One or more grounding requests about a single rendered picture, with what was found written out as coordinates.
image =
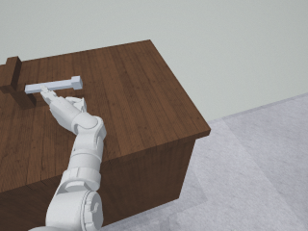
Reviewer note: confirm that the tap lever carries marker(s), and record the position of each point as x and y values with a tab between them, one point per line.
75	82

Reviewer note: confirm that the counter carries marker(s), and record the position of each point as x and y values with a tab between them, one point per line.
151	128

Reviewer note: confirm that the robot left forearm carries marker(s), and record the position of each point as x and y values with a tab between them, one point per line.
82	173

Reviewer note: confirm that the left robot upper arm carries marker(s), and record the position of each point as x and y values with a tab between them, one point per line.
74	211

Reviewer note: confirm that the robot left hand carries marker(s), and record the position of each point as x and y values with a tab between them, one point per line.
63	109

